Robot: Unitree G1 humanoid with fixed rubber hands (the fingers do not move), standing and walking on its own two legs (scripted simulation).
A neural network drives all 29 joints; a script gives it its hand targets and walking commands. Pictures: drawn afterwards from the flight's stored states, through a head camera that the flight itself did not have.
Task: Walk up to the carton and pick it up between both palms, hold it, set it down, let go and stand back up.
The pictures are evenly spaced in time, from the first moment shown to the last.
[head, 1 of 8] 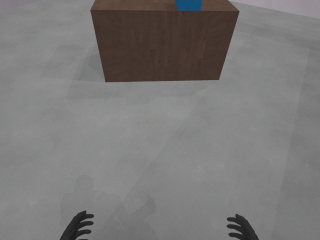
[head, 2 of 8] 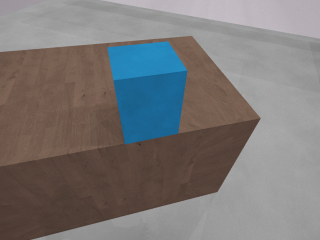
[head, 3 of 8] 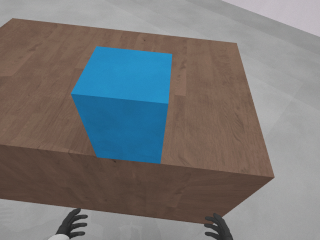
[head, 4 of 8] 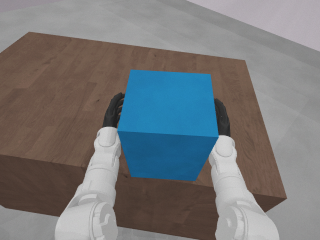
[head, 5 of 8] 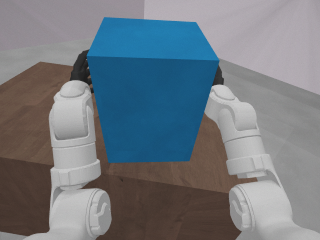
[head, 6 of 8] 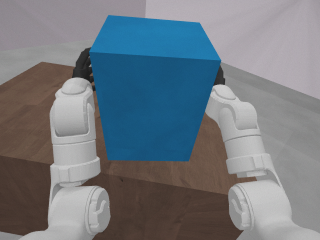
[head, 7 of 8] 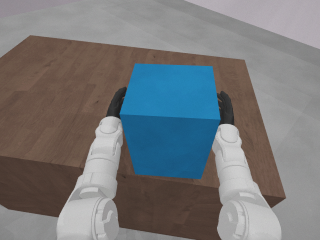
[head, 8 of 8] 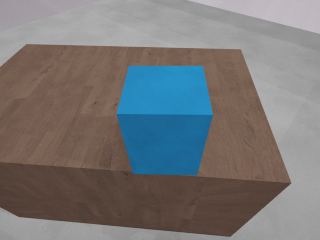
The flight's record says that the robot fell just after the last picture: no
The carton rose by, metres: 0.21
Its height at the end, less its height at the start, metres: +0.00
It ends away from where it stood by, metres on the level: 0.07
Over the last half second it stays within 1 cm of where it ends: yes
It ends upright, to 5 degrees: yes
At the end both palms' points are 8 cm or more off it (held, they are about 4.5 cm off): yes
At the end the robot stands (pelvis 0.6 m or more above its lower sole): yes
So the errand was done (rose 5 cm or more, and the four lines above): yes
